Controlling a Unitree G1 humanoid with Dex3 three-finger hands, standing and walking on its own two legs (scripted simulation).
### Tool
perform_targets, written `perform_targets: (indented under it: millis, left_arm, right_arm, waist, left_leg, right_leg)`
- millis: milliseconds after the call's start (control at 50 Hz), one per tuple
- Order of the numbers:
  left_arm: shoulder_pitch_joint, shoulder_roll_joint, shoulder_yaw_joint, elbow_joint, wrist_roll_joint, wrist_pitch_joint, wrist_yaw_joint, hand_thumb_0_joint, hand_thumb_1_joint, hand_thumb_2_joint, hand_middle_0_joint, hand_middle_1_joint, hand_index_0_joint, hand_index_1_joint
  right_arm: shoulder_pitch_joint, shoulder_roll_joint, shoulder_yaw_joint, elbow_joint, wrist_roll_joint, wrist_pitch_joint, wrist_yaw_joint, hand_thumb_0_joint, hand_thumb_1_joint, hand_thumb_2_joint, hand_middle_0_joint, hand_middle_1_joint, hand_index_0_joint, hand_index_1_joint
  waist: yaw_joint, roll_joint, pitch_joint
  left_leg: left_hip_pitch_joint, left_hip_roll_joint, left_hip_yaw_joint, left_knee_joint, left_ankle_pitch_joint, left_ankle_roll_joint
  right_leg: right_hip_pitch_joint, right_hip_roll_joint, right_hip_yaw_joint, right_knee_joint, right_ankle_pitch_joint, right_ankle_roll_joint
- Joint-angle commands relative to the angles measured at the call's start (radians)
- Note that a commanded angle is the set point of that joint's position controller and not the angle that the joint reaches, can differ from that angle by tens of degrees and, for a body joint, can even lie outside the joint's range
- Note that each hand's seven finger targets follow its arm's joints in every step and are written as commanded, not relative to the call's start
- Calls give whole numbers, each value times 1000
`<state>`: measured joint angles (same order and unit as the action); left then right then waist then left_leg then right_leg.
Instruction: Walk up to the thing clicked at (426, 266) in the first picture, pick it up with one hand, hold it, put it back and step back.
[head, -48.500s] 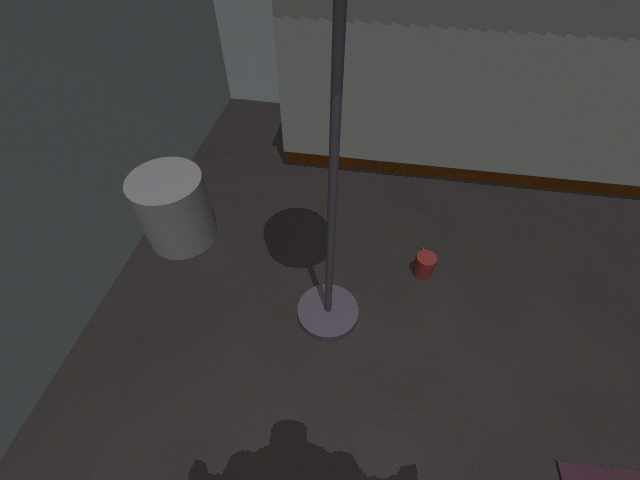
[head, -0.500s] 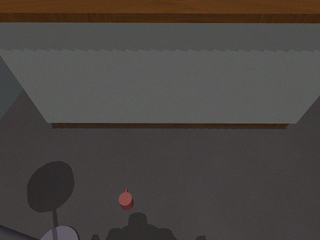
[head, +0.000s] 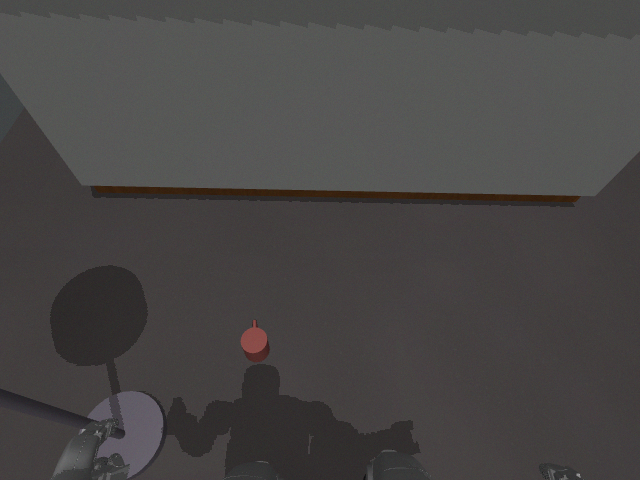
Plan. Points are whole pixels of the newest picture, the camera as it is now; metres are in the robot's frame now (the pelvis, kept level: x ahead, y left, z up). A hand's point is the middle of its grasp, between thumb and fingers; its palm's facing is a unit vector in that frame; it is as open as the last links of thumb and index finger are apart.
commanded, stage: step back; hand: left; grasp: from above
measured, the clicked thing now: (255, 339) +0.51 +0.17 -0.71
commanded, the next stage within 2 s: none
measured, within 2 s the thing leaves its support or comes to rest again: neither
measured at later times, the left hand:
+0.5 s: hand out of the picture +0.00 +0.26 -0.13, palm faces -0.08 -0.91 -0.40, open 7.4 cm
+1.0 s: hand out of the picture -0.13 +0.30 -0.14, palm faces -0.05 -0.92 -0.38, open 7.4 cm
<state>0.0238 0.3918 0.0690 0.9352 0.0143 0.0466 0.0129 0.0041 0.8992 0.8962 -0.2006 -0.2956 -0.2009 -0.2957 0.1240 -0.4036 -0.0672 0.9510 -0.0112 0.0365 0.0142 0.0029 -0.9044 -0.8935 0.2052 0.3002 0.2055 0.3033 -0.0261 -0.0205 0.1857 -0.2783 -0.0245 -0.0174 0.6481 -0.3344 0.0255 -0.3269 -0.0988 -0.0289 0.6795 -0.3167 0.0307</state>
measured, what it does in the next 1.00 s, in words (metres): walks backwards: right foot, then left foot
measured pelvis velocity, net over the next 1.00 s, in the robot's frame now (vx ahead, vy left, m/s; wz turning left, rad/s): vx -0.24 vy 0.03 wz -0.06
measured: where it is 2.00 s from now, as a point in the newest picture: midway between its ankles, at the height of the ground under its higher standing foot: outside the picture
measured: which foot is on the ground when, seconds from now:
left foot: down 0.00-0.42, up 0.44-0.70, down 0.72-1.00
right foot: down 0.00-0.00, up 0.02-0.36, down 0.38-0.74, up 0.76-1.00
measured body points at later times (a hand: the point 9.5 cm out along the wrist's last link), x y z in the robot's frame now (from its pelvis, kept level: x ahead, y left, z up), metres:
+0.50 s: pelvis -0.10 +0.00 +0.00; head -0.05 -0.02 +0.45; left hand +0.01 +0.31 -0.11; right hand -0.01 -0.31 -0.13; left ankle -0.06 +0.12 -0.67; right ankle -0.10 -0.11 -0.72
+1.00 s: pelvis -0.24 +0.03 +0.01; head -0.18 +0.05 +0.45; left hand -0.13 +0.34 -0.12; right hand -0.13 -0.28 -0.09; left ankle -0.18 +0.13 -0.72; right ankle -0.30 -0.12 -0.64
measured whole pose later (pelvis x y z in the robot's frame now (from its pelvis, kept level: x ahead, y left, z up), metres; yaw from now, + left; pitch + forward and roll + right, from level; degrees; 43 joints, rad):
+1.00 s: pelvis -0.24 +0.03 +0.01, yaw -3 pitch -2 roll -1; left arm 0.17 0.40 0.09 0.82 0.01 0.06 0.02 0.00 0.90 0.90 -0.20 -0.30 -0.20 -0.30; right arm 0.11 -0.35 -0.03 0.83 -0.03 0.02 -0.01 0.01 -0.90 -0.89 0.21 0.30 0.21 0.30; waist 0.01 -0.03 0.19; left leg -0.32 0.02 0.01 0.58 -0.21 0.03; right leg -0.40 0.09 0.14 1.15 -0.51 0.02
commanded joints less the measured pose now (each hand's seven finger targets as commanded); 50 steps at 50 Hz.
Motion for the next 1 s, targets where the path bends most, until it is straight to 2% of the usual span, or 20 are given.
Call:
perform_targets:
  millis: [0,60,180,300,340,360,380,400,420,440,480,580,660,680,700,720,740,780,820,980]
  left_arm:
    - [1,153,39,-104,-17,9,32,0,900,900,-200,-300,-200,-300]
    - [71,172,39,-80,-29,7,36,0,900,900,-200,-300,-200,-300]
    - [62,174,48,-116,-9,-5,24,0,900,900,-200,-300,-200,-300]
    - [145,157,56,-105,-1,-23,7,0,900,900,-200,-300,-200,-300]
    - [253,146,59,-65,8,-33,3,0,900,900,-200,-300,-200,-300]
    - [245,195,67,-75,22,-40,4,0,900,900,-200,-300,-200,-300]
    - [211,270,87,-100,20,-43,1,0,900,900,-200,-300,-200,-300]
    - [151,351,98,-135,21,-42,1,0,900,900,-200,-300,-200,-300]
    - [97,306,93,-159,20,-47,6,0,900,900,-200,-300,-200,-300]
    - [47,257,81,-175,7,-48,12,0,900,900,-200,-300,-200,-300]
    - [17,222,74,-185,14,-45,17,0,900,900,-200,-300,-200,-300]
    - [124,208,70,-205,20,-37,28,0,900,900,-200,-300,-200,-300]
    - [99,229,65,-225,7,-22,23,0,900,900,-200,-300,-200,-300]
    - [97,227,61,-229,0,-14,17,0,900,900,-200,-300,-200,-300]
    - [112,192,51,-236,-5,-10,13,0,900,900,-200,-300,-200,-300]
    - [131,146,41,-248,-11,-9,11,0,900,900,-200,-300,-200,-300]
    - [44,189,64,-246,-8,-9,29,0,900,900,-200,-300,-200,-300]
    - [70,188,66,-217,-7,-3,35,0,900,900,-200,-300,-200,-300]
    - [147,180,67,-189,-16,-5,29,0,900,900,-200,-300,-200,-300]
    - [175,171,67,-186,-1,-7,6,0,900,900,-200,-300,-200,-300]
  right_arm:
    - [69,-331,-79,-77,-18,-29,-20,0,-900,-900,200,300,200,300]
    - [-58,-226,-51,-117,-15,-31,-40,0,-900,-900,200,300,200,300]
    - [66,-205,-54,-132,-14,-31,-52,0,-900,-900,200,300,200,300]
    - [16,-230,-46,-164,-8,-21,-46,0,-900,-900,200,300,200,300]
    - [-29,-233,-43,-167,4,-12,-40,0,-900,-900,200,300,200,300]
    - [-26,-204,-35,-172,11,-10,-38,0,-900,-900,200,300,200,300]
    - [-24,-159,-22,-181,15,-10,-33,0,-900,-900,200,300,200,300]
    - [-63,-168,-33,-180,10,-3,-44,0,-900,-900,200,300,200,300]
    - [-37,-188,-39,-157,4,1,-44,0,-900,-900,200,300,200,300]
    - [10,-183,-37,-143,14,1,-39,0,-900,-900,200,300,200,300]
    - [52,-170,-28,-124,22,-8,-42,0,-900,-900,200,300,200,300]
    - [20,-165,-20,-154,8,-13,-45,0,-900,-900,200,300,200,300]
    - [101,-148,-30,-128,-3,-23,-35,0,-900,-900,200,300,200,300]
    - [128,-146,-35,-115,-7,-30,-32,0,-900,-900,200,300,200,300]
    - [117,-182,-48,-124,-21,-37,-34,0,-900,-900,200,300,200,300]
    - [97,-283,-70,-142,-35,-39,-32,0,-900,-900,200,300,200,300]
    - [75,-361,-79,-154,-20,-36,-24,0,-900,-900,200,300,200,300]
    - [-5,-264,-56,-159,-18,-39,-34,0,-900,-900,200,300,200,300]
    - [-42,-217,-41,-173,-20,-40,-44,0,-900,-900,200,300,200,300]
    - [25,-225,-53,-196,-20,-32,-43,0,-900,-900,200,300,200,300]
  waist:
    - [-30,251,-260]
    - [52,157,-279]
    - [-17,136,-246]
    - [3,173,-280]
    - [56,160,-301]
    - [43,49,-279]
    - [36,-150,-217]
    - [78,-265,-168]
    - [50,-178,-118]
    - [23,-100,-113]
    - [-1,-118,-147]
    - [72,-144,-212]
    - [32,-170,-255]
    - [17,-124,-265]
    - [22,-54,-275]
    - [25,179,-277]
    - [-38,264,-238]
    - [15,111,-195]
    - [53,144,-182]
    - [-10,191,-221]
  left_leg:
    - [122,371,-493,-264,771,208]
    - [197,248,-233,-161,756,169]
    - [282,286,-254,-152,715,237]
    - [173,268,-224,-130,505,199]
    - [60,233,-182,-70,398,133]
    - [-77,170,-148,-28,254,76]
    - [-237,11,-55,120,-23,3]
    - [-201,-80,-68,394,-290,-19]
    - [-166,-70,-161,525,-269,-23]
    - [-159,-94,-188,567,-197,-21]
    - [-179,-113,-148,558,-148,-29]
    - [-218,-52,-91,305,-204,-52]
    - [-29,-5,-3,-102,-53,-15]
    - [53,-10,20,-249,130,-13]
    - [133,82,-114,-262,248,18]
    - [217,309,-411,-276,407,110]
    - [39,424,-519,-303,534,257]
    - [42,339,-341,-257,566,221]
    - [85,291,-246,-219,588,196]
    - [188,286,-222,-222,409,231]
  right_leg:
    - [-84,204,222,397,-385,-67]
    - [-171,193,242,545,-237,-65]
    - [-164,164,174,386,-240,-9]
    - [25,121,63,9,-132,-39]
    - [184,111,42,-227,79,-73]
    - [231,41,169,-241,115,-106]
    - [215,-144,430,-321,124,-203]
    - [19,-324,603,-383,213,-369]
    - [-54,-314,573,-374,276,-362]
    - [-41,-229,423,-334,366,-323]
    - [47,-128,262,-273,459,-248]
    - [294,-149,257,-187,573,-257]
    - [254,-128,228,-90,562,-215]
    - [211,-96,195,-40,516,-176]
    - [90,-43,183,9,360,-124]
    - [-123,120,114,181,15,-67]
    - [-104,203,164,367,-367,-47]
    - [-147,202,262,557,-281,-65]
    - [-182,199,235,610,-204,-54]
    - [-114,162,141,333,-197,6]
